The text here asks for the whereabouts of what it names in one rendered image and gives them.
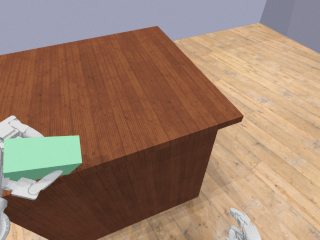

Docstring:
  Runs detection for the robot left forearm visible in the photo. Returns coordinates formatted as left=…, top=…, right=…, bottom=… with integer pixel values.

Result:
left=0, top=197, right=11, bottom=240

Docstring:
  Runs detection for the table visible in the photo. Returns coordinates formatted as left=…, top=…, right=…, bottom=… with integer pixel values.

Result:
left=0, top=26, right=244, bottom=240

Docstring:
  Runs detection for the right robot hand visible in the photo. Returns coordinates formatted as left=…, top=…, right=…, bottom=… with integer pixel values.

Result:
left=226, top=208, right=262, bottom=240

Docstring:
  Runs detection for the left robot hand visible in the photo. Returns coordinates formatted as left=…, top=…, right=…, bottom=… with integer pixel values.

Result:
left=0, top=115, right=63, bottom=200

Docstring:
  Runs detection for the sponge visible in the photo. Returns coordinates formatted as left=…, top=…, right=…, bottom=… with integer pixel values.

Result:
left=3, top=135, right=82, bottom=182

